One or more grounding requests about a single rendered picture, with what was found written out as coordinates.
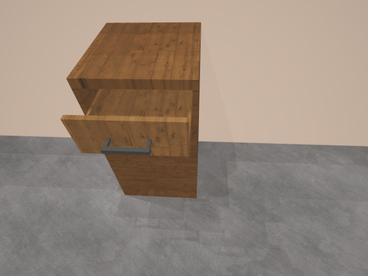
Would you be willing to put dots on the handle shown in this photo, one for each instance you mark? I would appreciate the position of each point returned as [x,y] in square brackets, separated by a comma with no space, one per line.
[126,150]

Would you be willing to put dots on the cabinet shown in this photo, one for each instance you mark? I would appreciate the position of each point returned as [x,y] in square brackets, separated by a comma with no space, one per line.
[146,56]

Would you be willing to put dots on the drawer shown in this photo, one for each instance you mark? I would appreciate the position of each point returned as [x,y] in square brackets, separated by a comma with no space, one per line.
[130,117]

